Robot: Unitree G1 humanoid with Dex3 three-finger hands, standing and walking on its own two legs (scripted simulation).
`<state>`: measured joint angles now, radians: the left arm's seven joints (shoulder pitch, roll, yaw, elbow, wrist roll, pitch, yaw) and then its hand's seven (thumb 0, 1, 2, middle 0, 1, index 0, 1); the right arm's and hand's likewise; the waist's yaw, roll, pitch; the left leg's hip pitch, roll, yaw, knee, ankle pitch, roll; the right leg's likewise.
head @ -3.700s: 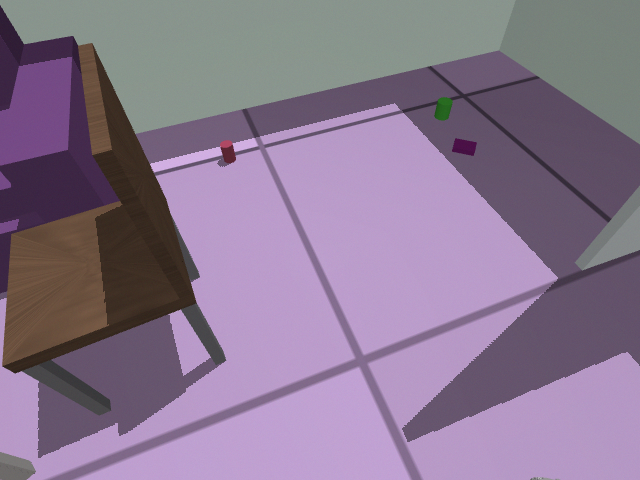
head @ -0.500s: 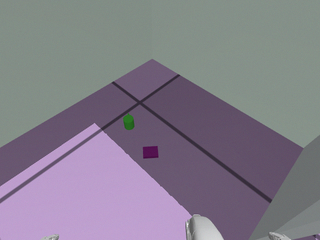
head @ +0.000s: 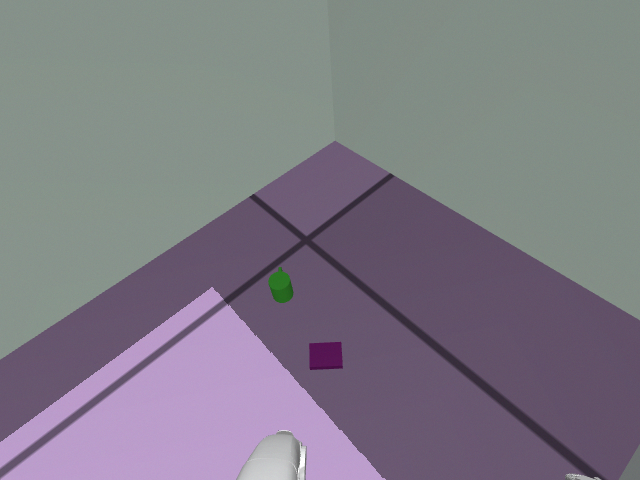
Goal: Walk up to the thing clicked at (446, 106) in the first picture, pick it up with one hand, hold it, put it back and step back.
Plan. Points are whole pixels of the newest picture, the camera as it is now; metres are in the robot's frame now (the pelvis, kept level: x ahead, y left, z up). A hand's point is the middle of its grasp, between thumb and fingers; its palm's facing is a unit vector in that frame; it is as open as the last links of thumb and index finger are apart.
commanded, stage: walk up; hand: left
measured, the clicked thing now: (281, 283) +0.82 +0.25 -0.73
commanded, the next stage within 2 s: none
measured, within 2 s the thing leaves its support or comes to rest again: neither
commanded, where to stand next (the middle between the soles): +0.46 +0.04 m, yaw -1 degrees
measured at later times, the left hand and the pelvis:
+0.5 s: hand (146, 402) +0.23 +0.32 -0.15, palm faces -0.06 -0.94 -0.34, open 7.4 cm; pelvis +0.17 +0.05 +0.00, yaw +0 degrees
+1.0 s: hand (176, 330) +0.35 +0.30 -0.13, palm faces -0.02 -0.92 -0.39, open 7.4 cm; pelvis +0.30 +0.02 +0.00, yaw -1 degrees
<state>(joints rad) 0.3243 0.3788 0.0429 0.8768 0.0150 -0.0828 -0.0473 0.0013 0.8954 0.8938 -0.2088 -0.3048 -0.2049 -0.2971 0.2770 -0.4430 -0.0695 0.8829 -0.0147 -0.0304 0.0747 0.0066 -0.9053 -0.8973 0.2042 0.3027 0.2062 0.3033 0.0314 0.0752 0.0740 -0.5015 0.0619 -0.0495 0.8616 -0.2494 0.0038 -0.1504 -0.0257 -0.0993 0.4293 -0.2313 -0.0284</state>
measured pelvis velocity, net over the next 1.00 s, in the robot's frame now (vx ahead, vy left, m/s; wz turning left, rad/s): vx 0.30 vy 0.02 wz -0.01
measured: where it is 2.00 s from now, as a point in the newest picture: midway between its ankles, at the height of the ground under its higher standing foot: (338, 404)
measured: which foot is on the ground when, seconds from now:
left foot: up 0.00-0.14, down 0.16-0.66, up 0.68-1.00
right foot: down 0.00-0.18, up 0.20-0.62, down 0.64-1.00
